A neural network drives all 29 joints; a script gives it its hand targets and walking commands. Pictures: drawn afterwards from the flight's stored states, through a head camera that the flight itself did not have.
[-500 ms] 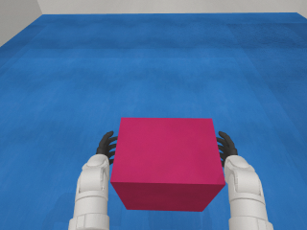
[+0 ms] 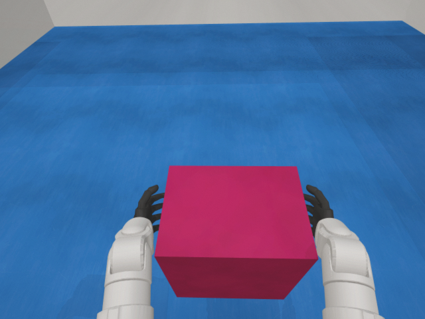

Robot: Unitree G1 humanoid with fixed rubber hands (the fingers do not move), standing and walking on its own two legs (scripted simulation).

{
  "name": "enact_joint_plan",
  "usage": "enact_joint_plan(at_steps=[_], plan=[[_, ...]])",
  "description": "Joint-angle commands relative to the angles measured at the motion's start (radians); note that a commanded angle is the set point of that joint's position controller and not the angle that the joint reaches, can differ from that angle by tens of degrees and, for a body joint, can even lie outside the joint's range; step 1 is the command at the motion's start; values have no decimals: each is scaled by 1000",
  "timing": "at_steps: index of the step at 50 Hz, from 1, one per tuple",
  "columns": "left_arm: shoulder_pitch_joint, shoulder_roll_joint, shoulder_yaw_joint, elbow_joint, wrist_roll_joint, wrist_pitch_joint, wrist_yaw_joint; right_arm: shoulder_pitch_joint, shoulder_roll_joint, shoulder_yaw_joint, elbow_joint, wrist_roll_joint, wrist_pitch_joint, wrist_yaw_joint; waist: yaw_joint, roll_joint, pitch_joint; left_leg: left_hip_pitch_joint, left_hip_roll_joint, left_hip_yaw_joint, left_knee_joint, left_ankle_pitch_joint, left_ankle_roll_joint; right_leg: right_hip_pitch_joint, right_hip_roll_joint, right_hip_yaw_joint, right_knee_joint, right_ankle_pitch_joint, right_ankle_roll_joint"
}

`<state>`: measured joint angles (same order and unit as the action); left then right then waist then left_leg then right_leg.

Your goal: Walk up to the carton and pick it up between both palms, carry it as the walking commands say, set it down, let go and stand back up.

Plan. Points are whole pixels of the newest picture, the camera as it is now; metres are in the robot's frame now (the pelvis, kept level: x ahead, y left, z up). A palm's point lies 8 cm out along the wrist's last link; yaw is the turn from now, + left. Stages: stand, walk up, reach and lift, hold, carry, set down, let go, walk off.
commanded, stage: reach and lift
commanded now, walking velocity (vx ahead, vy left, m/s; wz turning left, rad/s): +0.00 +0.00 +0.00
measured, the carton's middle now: (231, 237) +0.30 -0.01 -0.02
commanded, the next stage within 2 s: hold in 0.60 s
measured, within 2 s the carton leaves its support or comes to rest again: neither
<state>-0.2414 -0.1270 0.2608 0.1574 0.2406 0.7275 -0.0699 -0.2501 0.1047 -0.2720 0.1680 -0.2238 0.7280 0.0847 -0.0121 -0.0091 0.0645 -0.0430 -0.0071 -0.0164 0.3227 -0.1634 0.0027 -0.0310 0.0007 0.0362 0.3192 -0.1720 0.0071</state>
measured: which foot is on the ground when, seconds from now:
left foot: down 0.00-1.00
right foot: down 0.00-1.00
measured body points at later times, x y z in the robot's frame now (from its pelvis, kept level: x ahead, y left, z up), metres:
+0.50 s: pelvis +0.00 +0.00 +0.00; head -0.02 +0.00 +0.45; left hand +0.29 +0.16 +0.04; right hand +0.29 -0.18 +0.04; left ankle +0.02 +0.12 -0.75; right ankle +0.01 -0.13 -0.75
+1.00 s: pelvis +0.00 +0.00 +0.00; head -0.03 +0.00 +0.45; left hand +0.29 +0.16 +0.03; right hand +0.28 -0.18 +0.04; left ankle +0.02 +0.12 -0.75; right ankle +0.01 -0.13 -0.75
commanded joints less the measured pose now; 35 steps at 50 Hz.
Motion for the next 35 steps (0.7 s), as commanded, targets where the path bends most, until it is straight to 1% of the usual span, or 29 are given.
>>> enact_joint_plan(at_steps=[1, 20, 35], plan=[[-450, -768, -557, -33, -177, -14, -136, -456, 755, 551, -46, 179, -16, 150, 0, 11, -234, 88, -75, -51, -32, 146, -5, -11, 88, 26, -44, 126, -20], [-371, -717, -591, -103, -196, -2, -140, -366, 755, 598, -111, 193, 6, 130, -5, 3, -224, 97, -83, -43, -39, 174, 1, 0, 87, 26, -57, 161, -8], [-331, -691, -601, -136, -200, 6, -136, -329, 733, 612, -145, 198, 17, 122, -5, 5, -191, 85, -82, -39, -46, 136, 4, -6, 87, 23, -67, 118, -10]])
